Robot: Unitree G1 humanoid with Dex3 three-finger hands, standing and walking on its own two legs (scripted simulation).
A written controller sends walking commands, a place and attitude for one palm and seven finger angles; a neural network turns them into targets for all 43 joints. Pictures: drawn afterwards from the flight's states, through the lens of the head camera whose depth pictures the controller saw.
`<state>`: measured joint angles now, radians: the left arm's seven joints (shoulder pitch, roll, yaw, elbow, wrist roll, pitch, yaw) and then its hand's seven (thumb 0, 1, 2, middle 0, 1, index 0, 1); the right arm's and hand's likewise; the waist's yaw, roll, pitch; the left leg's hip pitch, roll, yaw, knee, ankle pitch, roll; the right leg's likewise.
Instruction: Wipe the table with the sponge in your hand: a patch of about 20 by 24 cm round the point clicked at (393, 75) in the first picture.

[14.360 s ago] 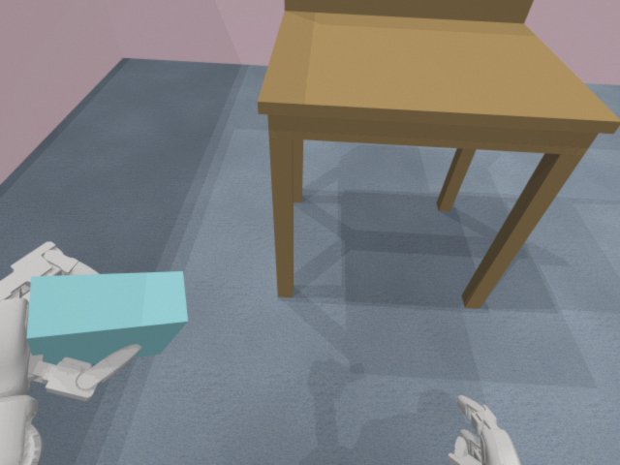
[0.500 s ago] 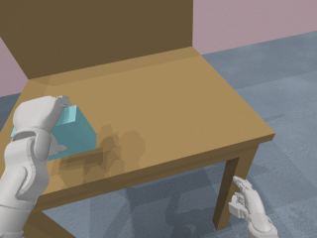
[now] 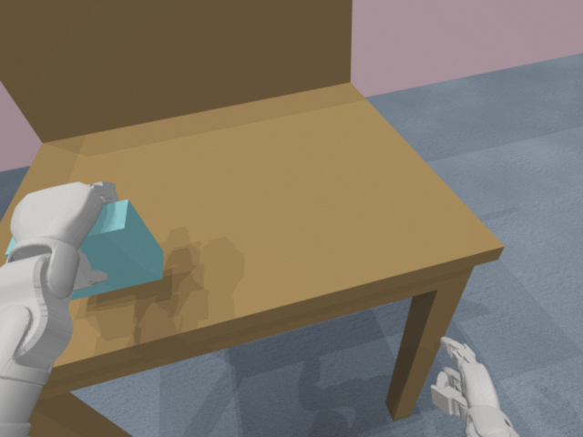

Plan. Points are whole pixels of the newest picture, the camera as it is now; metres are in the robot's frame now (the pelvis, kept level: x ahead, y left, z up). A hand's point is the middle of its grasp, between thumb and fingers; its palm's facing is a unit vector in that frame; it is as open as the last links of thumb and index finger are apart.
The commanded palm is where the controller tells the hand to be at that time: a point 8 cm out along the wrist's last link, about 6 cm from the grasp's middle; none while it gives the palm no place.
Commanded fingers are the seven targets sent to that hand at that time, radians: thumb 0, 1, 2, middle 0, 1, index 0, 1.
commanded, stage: move the sponge above the wiping area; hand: left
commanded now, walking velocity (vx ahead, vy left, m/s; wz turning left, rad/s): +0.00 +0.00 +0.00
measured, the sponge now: (102, 261) +0.27 +0.31 +0.13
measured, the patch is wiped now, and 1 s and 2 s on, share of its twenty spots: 0.00 0.00 0.00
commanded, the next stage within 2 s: lower the sponge onto the table in 1.22 s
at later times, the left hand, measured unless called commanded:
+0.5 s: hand (81, 238) +0.26 +0.31 +0.18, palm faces +0.14 -0.04 -0.99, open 9.5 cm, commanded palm +0.22 +0.30 +0.25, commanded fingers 0.00 0.10 1.30 -1.20 -1.60 -1.20 -1.60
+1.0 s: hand (87, 234) +0.27 +0.30 +0.19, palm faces +0.11 -0.02 -0.99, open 9.5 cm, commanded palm +0.22 +0.30 +0.26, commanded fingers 0.00 0.10 1.30 -1.20 -1.60 -1.20 -1.60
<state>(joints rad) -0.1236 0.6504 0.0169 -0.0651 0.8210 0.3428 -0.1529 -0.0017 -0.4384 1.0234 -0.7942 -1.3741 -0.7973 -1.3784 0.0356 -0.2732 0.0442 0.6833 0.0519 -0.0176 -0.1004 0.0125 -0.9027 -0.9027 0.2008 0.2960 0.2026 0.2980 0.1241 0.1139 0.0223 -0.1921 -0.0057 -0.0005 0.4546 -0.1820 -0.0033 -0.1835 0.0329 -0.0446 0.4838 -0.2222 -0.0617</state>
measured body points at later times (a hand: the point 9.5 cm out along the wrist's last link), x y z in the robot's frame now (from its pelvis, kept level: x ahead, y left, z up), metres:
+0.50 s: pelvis +0.00 +0.01 +0.00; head -0.01 -0.04 +0.45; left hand +0.25 +0.31 +0.23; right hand +0.27 -0.17 -0.07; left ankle +0.05 +0.12 -0.74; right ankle +0.03 -0.08 -0.74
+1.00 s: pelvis +0.00 +0.00 +0.00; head -0.02 -0.05 +0.45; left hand +0.26 +0.30 +0.24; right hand +0.26 -0.19 -0.07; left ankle +0.05 +0.12 -0.74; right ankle +0.03 -0.08 -0.74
